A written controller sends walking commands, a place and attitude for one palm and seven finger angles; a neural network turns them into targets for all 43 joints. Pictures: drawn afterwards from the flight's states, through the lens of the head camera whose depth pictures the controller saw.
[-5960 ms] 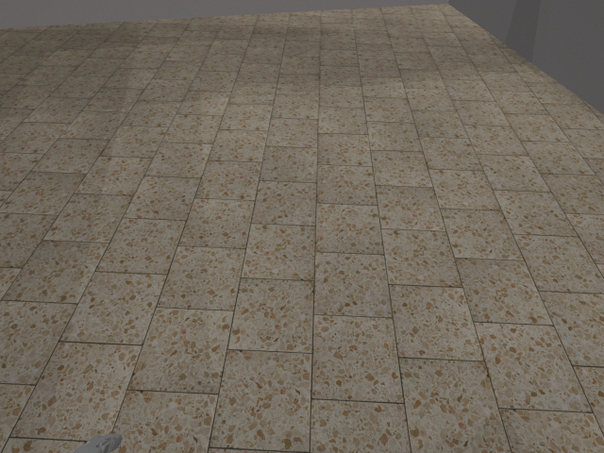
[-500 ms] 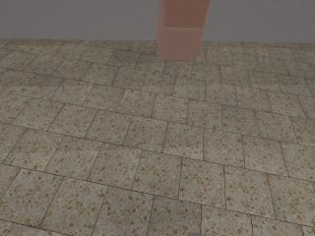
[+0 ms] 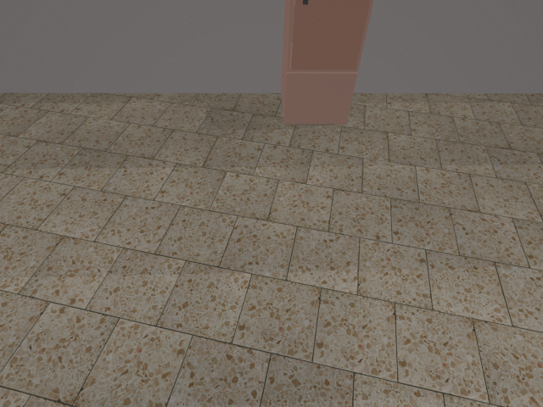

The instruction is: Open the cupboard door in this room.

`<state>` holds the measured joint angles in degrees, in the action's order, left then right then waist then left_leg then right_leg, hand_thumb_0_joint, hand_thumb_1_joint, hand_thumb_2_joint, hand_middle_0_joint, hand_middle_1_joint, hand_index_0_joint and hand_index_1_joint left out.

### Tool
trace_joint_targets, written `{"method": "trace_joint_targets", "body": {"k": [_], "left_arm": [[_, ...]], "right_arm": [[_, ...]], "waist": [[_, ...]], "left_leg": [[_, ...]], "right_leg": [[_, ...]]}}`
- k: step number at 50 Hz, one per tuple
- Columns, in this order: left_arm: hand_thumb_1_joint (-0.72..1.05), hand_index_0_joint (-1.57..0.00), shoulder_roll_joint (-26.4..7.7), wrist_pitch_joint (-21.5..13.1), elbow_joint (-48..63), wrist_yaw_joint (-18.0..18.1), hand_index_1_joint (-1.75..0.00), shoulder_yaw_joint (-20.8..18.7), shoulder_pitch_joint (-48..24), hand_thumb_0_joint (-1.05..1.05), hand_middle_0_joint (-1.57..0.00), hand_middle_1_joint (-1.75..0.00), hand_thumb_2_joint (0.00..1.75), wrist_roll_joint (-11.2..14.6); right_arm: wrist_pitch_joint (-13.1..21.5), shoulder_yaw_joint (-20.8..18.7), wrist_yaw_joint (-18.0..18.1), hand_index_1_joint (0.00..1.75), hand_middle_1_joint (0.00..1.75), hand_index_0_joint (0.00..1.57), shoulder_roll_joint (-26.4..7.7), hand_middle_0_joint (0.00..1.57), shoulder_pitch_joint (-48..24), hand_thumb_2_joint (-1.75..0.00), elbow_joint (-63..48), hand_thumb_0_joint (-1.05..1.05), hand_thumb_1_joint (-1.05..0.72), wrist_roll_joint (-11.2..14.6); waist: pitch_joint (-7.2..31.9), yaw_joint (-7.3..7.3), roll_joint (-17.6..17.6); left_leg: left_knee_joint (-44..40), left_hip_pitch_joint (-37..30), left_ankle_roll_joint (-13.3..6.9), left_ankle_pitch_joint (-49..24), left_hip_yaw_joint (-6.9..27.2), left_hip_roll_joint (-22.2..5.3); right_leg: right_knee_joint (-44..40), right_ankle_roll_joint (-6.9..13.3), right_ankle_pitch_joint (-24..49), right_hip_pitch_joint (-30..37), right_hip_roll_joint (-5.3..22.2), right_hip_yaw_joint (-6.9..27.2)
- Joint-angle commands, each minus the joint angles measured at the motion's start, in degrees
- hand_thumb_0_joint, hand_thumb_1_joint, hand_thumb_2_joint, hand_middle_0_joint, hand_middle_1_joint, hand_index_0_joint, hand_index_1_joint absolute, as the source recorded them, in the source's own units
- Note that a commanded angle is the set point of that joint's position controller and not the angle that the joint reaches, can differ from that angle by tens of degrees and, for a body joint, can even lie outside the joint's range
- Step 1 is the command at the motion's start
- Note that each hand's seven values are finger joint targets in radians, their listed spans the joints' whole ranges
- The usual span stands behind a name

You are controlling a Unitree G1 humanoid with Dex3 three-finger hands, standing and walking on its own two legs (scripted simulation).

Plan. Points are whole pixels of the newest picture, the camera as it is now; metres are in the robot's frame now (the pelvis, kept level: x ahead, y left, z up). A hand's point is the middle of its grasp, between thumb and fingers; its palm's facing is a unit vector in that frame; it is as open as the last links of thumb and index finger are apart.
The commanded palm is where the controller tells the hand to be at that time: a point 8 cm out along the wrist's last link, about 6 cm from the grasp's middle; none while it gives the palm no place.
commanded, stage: stand and wait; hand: left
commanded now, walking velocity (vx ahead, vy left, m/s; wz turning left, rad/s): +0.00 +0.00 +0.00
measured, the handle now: out of the picture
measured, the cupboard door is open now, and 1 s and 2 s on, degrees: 0 0 0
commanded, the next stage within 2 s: turn or walk to find it in 0.26 s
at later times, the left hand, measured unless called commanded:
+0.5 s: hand out of the picture -0.03 +0.19 -0.18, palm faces +0.08 -0.98 -0.20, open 7.3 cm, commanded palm none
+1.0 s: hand out of the picture +0.07 +0.22 -0.15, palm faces +0.24 -0.93 -0.27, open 7.3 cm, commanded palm none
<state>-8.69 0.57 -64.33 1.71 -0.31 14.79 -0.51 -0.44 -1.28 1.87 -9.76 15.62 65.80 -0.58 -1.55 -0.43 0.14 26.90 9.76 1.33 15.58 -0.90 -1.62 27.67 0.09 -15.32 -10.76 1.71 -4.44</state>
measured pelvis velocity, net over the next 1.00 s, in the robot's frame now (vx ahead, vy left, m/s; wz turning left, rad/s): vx -0.03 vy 0.00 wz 0.25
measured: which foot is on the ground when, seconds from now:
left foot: down 0.00-1.00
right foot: down 0.00-0.74, up 0.76-1.00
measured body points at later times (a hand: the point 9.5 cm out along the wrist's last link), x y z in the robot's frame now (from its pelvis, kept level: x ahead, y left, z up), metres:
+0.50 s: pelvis -0.02 +0.02 +0.00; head -0.01 +0.02 +0.45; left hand -0.03 +0.24 -0.16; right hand -0.03 -0.19 -0.16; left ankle -0.01 +0.13 -0.74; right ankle +0.00 -0.11 -0.74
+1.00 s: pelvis -0.03 +0.00 +0.00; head +0.01 +0.00 +0.45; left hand +0.05 +0.27 -0.13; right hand +0.08 -0.24 -0.15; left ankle -0.01 +0.13 -0.74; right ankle -0.03 -0.13 -0.71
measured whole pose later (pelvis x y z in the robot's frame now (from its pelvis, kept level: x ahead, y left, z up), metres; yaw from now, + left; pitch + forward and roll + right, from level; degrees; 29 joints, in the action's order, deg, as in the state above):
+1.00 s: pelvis -0.03 +0.00 +0.00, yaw +14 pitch +2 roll +0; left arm -12.1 1.5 -51.3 1.4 -2.7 4.6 -0.6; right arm -1.6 -3.3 0.7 -12.7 13.5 53.8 -1.8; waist -2.2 2.6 -1.7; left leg 26.7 19.3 0.4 9.5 10.9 4.2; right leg 44.1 -3.2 -26.4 -20.1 -0.2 0.0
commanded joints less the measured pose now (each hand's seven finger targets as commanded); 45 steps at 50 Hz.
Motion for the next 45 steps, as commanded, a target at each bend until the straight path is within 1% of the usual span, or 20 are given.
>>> {"method": "trace_joint_targets", "body": {"k": [1, 3, 8, 10, 14, 18, 23, 27, 31, 32, 33, 34, 35, 36, 37, 38, 39, 41, 43, 45], "left_arm": [[0.90, -0.20, -6.15, -1.04, 0.61, 0.20, -0.30, -0.68, 2.88, 0.00, -0.20, -0.30, 0.90, 0.39], [0.90, -0.20, -5.87, -1.03, 0.13, 0.25, -0.30, -0.53, 3.10, 0.00, -0.20, -0.30, 0.90, 0.36], [0.90, -0.20, -4.79, -0.87, -0.64, 0.33, -0.30, -0.20, 4.33, 0.00, -0.20, -0.30, 0.90, 0.16], [0.90, -0.20, -4.77, -0.85, -0.56, 0.35, -0.30, -0.22, 4.49, 0.00, -0.20, -0.30, 0.90, 0.13], [0.90, -0.20, -4.17, -0.81, -0.55, 0.39, -0.30, -0.34, 5.17, 0.00, -0.20, -0.30, 0.90, 0.03], [0.90, -0.20, -4.85, -0.31, 0.88, 0.54, -0.30, -1.22, 4.80, 0.00, -0.20, -0.30, 0.90, -0.14], [0.90, -0.20, -5.79, -0.01, 3.32, 0.55, -0.30, -2.48, 4.11, 0.00, -0.20, -0.30, 0.90, -0.43], [0.90, -0.20, -7.58, 0.06, 5.69, 0.54, -0.30, -3.57, 3.28, 0.00, -0.20, -0.30, 0.90, -0.55], [0.90, -0.20, -10.51, 0.15, 8.53, 0.52, -0.30, -4.64, 1.13, 0.00, -0.20, -0.30, 0.90, -0.83], [0.90, -0.20, -10.85, 0.21, 9.32, 0.58, -0.30, -4.79, -0.34, 0.00, -0.20, -0.30, 0.90, -0.90], [0.90, -0.20, -11.18, 0.25, 10.00, 0.55, -0.30, -4.89, -1.47, 0.00, -0.20, -0.30, 0.90, -0.95], [0.90, -0.20, -11.11, 0.43, 10.65, 0.53, -0.30, -4.95, -2.36, 0.00, -0.20, -0.30, 0.90, -0.96], [0.90, -0.20, -10.38, 0.76, 11.19, 0.40, -0.30, -4.81, -3.37, 0.00, -0.20, -0.30, 0.90, -0.89], [0.90, -0.20, -8.77, 1.05, 11.82, 0.24, -0.30, -4.54, -4.00, 0.00, -0.20, -0.30, 0.90, -0.54], [0.90, -0.20, -7.83, 1.11, 13.00, 0.23, -0.30, -4.28, -5.54, 0.00, -0.20, -0.30, 0.90, -0.50], [0.90, -0.20, -8.01, 1.13, 13.36, 0.29, -0.30, -4.23, -5.93, 0.00, -0.20, -0.30, 0.90, -0.73], [0.90, -0.20, -7.98, 0.92, 13.50, 0.17, -0.30, -4.24, -6.22, 0.00, -0.20, -0.30, 0.90, -0.71], [0.90, -0.20, -7.68, 0.37, 13.46, -0.20, -0.30, -3.99, -6.30, 0.00, -0.20, -0.30, 0.90, -0.49], [0.90, -0.20, -7.36, 0.30, 14.13, -0.39, -0.30, -3.53, -6.92, 0.00, -0.20, -0.30, 0.90, -0.16], [0.90, -0.20, -7.29, 0.36, 15.17, -0.32, -0.30, -3.37, -8.10, 0.00, -0.20, -0.30, 0.90, 0.13]], "right_arm": [[1.51, 0.00, 0.31, 0.30, 0.30, 0.20, -4.50, 0.20, 2.29, -0.90, -1.17, 0.00, -0.90, 0.17], [1.51, 0.02, 0.34, 0.30, 0.30, 0.20, -4.19, 0.20, 2.91, -0.90, -0.91, 0.00, -0.90, 0.22], [1.34, 0.06, 0.33, 0.30, 0.30, 0.20, -3.47, 0.20, 3.47, -0.90, -0.57, 0.00, -0.90, 0.17], [1.35, 0.04, 0.28, 0.30, 0.30, 0.20, -3.17, 0.20, 4.02, -0.90, -0.51, 0.00, -0.90, 0.20], [1.42, -0.10, 0.21, 0.30, 0.30, 0.20, -2.94, 0.20, 4.65, -0.90, -0.84, 0.00, -0.90, 0.16], [0.72, -0.66, -0.14, 0.30, 0.30, 0.20, -3.94, 0.20, 3.65, -0.90, -2.13, 0.00, -0.90, 0.03], [-0.07, -1.65, -0.59, 0.30, 0.30, 0.20, -4.98, 0.20, 2.66, -0.90, -4.77, 0.00, -0.90, -0.21], [-0.49, -2.13, -0.96, 0.30, 0.30, 0.20, -5.10, 0.20, 2.61, -0.90, -7.35, 0.00, -0.90, -0.44], [-0.93, -2.67, -1.24, 0.30, 0.30, 0.20, -4.59, 0.20, 2.87, -0.90, -9.64, 0.00, -0.90, -0.64], [-1.00, -2.83, -1.32, 0.30, 0.30, 0.20, -4.79, 0.20, 3.43, -0.90, -10.16, 0.00, -0.90, -0.65], [-0.97, -2.88, -1.44, 0.30, 0.30, 0.20, -4.78, 0.20, 3.24, -0.90, -10.31, 0.00, -0.90, -0.66], [-0.89, -2.85, -1.56, 0.30, 0.30, 0.20, -5.26, 0.20, 3.28, -0.90, -10.75, 0.00, -0.90, -0.75], [-0.75, -3.03, -1.68, 0.30, 0.30, 0.20, -6.22, 0.20, 3.42, -0.90, -11.23, 0.00, -0.90, -0.85], [-0.45, -3.28, -1.67, 0.30, 0.30, 0.20, -8.97, 0.20, 3.89, -0.90, -11.70, 0.00, -0.90, -1.23], [-0.04, -3.91, -1.26, 0.30, 0.30, 0.20, -11.49, 0.20, 4.76, -0.90, -12.07, 0.00, -0.90, -1.28], [0.16, -4.10, -0.65, 0.30, 0.30, 0.20, -12.43, 0.20, 5.09, -0.90, -11.85, 0.00, -0.90, -1.16], [0.17, -4.08, -0.36, 0.30, 0.30, 0.20, -12.62, 0.20, 3.64, -0.90, -12.22, 0.00, -0.90, -1.14], [0.28, -3.92, -0.15, 0.30, 0.30, 0.20, -12.53, 0.20, 1.61, -0.90, -12.95, 0.00, -0.90, -1.18], [0.17, -4.08, -0.13, 0.30, 0.30, 0.20, -13.01, 0.20, 1.46, -0.90, -13.56, 0.00, -0.90, -1.16], [-0.23, -4.28, -0.26, 0.30, 0.30, 0.20, -13.44, 0.20, 2.20, -0.90, -13.73, 0.00, -0.90, -1.24]], "waist": [[0.20, -0.20, -2.21], [-0.22, -0.08, -2.03], [-4.34, -0.09, -0.91], [-4.66, -0.04, -1.09], [-4.47, -0.01, -0.43], [-4.92, -0.33, -1.33], [-3.24, -0.35, -1.66], [-1.10, -0.13, 1.42], [1.83, 0.38, 8.09], [2.43, 1.01, 7.98], [2.22, 1.33, 6.94], [1.68, 1.68, 4.63], [0.38, 2.09, -0.69], [-0.90, 2.80, -11.22], [-1.45, 3.41, -17.63], [-0.28, 3.47, -16.34], [0.50, 2.57, -12.57], [3.70, 1.96, -9.23], [5.89, 2.31, -7.57], [5.90, 2.90, -7.96]], "left_leg": [[-6.22, -0.32, -1.64, -14.97, 3.31, -5.22], [-6.96, -0.14, -1.72, -13.14, 3.22, -5.18], [-8.67, 1.52, -1.92, -7.10, 3.22, -4.70], [-9.25, 2.64, -2.02, -5.23, 3.52, -4.44], [-9.66, 3.32, -2.41, -3.81, 4.10, -4.40], [-8.67, 7.24, -3.03, -1.65, 6.02, -4.64], [-6.27, 11.69, -3.78, 0.60, 8.57, -4.39], [-0.96, 14.27, -3.28, -0.62, 7.38, -2.21], [9.92, 12.69, -1.91, -0.79, 2.46, -0.10], [11.62, 11.88, -1.63, -0.58, 1.96, -0.25], [11.43, 10.55, -1.47, -0.99, 1.81, -0.60], [8.73, 9.22, -1.77, -2.57, 2.81, -1.82], [4.10, 9.52, -2.96, -4.82, 8.03, -3.18], [-4.50, 10.73, -5.22, -5.48, 19.36, -7.37], [-12.07, 9.43, -9.00, -7.21, 31.33, -12.69], [-12.73, 6.61, -11.61, -10.10, 33.91, -14.25], [-10.93, 5.27, -12.99, -12.19, 32.98, -13.93], [-7.67, 0.69, -12.76, -19.12, 27.79, -11.24], [-6.11, -2.54, -12.86, -23.79, 26.21, -10.31], [-5.85, -2.81, -12.55, -25.96, 26.92, -9.74]], "right_leg": [[-6.27, 0.27, 11.44, 1.95, 5.50, 4.70], [-7.00, 0.28, 10.02, 1.98, 5.46, 4.77], [-8.55, 0.02, 4.94, -0.69, 5.06, 4.99], [-8.66, -0.06, 3.96, -0.45, 4.93, 5.14], [-8.04, -0.24, 3.28, -0.94, 4.98, 4.73], [-5.14, -0.76, 0.02, -1.91, 5.14, 2.91], [-2.71, -0.78, -3.90, -2.68, 5.93, 2.16], [-3.19, 0.64, -6.03, -2.35, 9.01, 3.52], [-6.52, 4.36, -6.79, -4.41, 16.53, 7.08], [-5.86, 4.94, -5.33, -5.13, 17.54, 6.88], [-4.27, 4.79, -3.69, -6.39, 17.64, 5.29], [-1.63, 3.78, -3.66, -8.19, 16.24, 2.90], [3.26, 1.55, -6.00, -10.26, 12.36, -0.55], [13.08, -1.39, -8.73, -12.33, 5.57, -3.77], [23.95, -2.68, -14.49, -15.52, 0.63, -2.98], [31.10, -2.17, -16.67, -18.35, 1.47, 2.02], [33.95, -2.10, -15.69, -19.67, 1.74, 4.21], [32.45, -2.55, -13.41, -19.76, 1.29, 5.13], [27.73, -3.13, -13.31, -18.42, 0.38, 5.04], [22.89, -3.26, -13.24, -15.87, -0.71, 4.96]]}}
